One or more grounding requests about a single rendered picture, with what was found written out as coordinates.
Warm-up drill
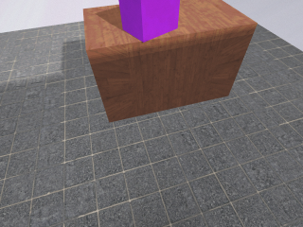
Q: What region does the carton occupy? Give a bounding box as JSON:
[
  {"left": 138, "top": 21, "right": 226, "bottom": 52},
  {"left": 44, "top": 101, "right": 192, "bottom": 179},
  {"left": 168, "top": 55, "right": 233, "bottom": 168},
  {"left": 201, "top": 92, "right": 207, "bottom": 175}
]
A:
[{"left": 118, "top": 0, "right": 180, "bottom": 43}]

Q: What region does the pedestal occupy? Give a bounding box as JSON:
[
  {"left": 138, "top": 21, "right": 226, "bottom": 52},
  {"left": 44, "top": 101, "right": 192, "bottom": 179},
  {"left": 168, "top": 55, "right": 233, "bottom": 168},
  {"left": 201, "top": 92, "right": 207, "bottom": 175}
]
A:
[{"left": 83, "top": 0, "right": 258, "bottom": 123}]

